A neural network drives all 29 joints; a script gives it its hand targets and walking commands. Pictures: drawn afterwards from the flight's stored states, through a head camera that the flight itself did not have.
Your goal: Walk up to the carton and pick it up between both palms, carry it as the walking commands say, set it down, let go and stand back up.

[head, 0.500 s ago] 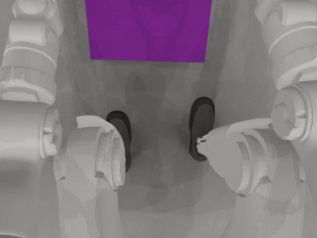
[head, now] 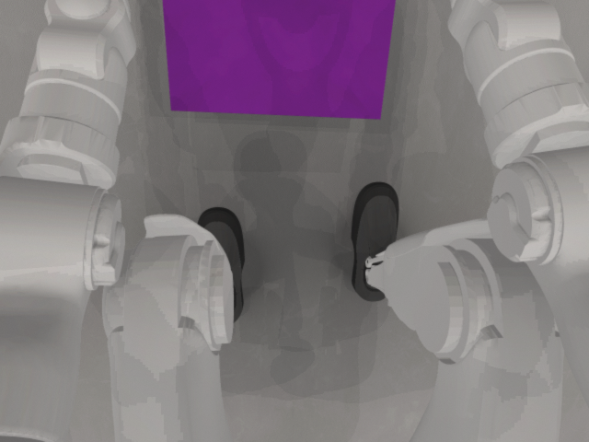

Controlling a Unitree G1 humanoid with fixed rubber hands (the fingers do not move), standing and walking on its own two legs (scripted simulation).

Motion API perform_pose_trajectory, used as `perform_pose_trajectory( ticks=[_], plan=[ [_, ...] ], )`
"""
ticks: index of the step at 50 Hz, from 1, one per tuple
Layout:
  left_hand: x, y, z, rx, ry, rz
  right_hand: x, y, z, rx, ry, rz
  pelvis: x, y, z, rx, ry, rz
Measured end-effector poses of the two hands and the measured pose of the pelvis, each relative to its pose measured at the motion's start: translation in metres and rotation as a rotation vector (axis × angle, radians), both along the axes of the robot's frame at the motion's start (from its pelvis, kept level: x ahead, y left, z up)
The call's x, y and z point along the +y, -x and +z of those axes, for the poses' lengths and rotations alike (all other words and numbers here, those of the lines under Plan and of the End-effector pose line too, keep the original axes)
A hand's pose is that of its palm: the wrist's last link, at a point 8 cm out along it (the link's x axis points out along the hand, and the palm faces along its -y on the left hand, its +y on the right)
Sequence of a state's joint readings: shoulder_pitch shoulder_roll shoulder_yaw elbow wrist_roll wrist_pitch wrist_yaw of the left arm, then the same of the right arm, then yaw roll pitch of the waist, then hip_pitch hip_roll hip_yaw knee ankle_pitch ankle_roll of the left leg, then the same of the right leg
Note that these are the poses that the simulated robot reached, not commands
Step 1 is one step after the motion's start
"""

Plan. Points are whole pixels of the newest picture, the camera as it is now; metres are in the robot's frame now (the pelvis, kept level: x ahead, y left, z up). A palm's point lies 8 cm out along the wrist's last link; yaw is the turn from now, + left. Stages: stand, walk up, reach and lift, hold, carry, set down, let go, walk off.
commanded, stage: reach and lift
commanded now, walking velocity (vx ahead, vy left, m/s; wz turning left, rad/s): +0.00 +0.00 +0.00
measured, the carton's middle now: (279, 14) +0.51 +0.03 -0.30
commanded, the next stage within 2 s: none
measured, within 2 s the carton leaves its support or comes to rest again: leaves its support in 1.04 s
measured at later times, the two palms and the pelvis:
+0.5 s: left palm out of the picture +0.53 +0.19 -0.22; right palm out of the picture +0.55 -0.13 -0.20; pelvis +0.00 +0.00 +0.00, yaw +0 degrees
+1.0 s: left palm out of the picture +0.53 +0.19 -0.21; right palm out of the picture +0.56 -0.13 -0.20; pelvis +0.00 +0.00 -0.01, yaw +0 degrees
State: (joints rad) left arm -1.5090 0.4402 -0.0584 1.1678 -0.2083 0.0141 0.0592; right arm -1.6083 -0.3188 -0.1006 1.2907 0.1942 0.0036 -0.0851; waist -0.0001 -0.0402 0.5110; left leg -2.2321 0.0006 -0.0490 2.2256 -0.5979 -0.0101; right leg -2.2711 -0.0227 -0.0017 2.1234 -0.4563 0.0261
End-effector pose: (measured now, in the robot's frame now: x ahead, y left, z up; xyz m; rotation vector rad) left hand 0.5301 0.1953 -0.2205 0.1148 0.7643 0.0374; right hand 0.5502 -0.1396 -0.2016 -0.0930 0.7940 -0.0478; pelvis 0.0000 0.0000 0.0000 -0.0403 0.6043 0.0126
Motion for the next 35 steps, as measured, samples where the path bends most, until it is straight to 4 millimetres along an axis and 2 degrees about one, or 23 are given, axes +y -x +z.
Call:
perform_pose_trajectory(
  ticks=[3, 35],
  plan=[
    [-0.0003, 0.0001, -0.0002, 0.000, 0.002, 0.004, 0.0093, -0.0003, -0.0001, 0.000, -0.013, 0.004, 0.0001, 0.0000, 0.0000, 0.000, 0.000, 0.000],
    [-0.0014, 0.0000, -0.0003, 0.042, 0.039, 0.050, 0.0085, -0.0008, 0.0000, 0.015, -0.014, 0.000, -0.0016, 0.0007, -0.0067, -0.018, -0.005, 0.001]
  ],
)
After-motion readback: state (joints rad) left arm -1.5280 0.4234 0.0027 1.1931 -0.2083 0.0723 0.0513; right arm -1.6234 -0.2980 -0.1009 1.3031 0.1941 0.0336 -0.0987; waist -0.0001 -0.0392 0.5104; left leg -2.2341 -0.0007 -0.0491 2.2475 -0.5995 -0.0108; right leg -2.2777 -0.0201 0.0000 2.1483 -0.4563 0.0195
